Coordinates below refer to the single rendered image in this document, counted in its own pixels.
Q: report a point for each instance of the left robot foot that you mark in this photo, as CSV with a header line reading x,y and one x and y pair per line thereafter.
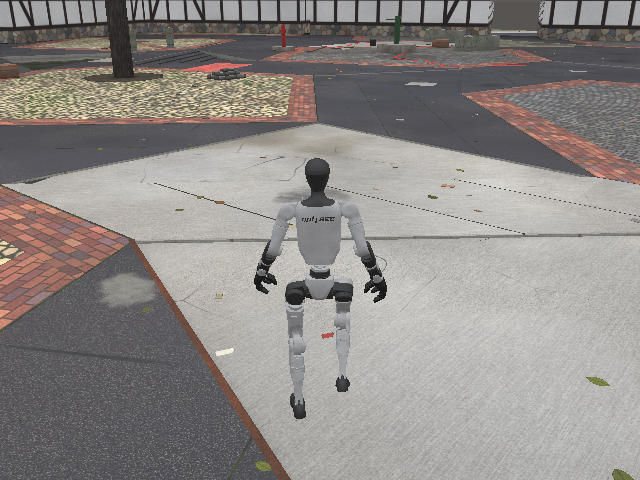
x,y
299,410

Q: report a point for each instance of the robot right hand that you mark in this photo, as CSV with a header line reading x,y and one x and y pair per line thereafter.
x,y
381,286

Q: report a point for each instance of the left robot upper arm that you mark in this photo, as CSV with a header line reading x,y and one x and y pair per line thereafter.
x,y
286,212

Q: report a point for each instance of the left robot forearm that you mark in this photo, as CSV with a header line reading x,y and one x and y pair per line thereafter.
x,y
265,262

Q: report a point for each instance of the robot right shin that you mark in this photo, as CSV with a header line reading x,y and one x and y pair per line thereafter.
x,y
343,345

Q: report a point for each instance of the right robot forearm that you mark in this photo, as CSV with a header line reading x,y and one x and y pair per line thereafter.
x,y
372,266

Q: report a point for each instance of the right robot upper arm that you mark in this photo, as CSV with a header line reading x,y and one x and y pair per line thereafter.
x,y
350,211

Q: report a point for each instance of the robot left hand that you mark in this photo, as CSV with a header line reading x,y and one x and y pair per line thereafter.
x,y
269,279

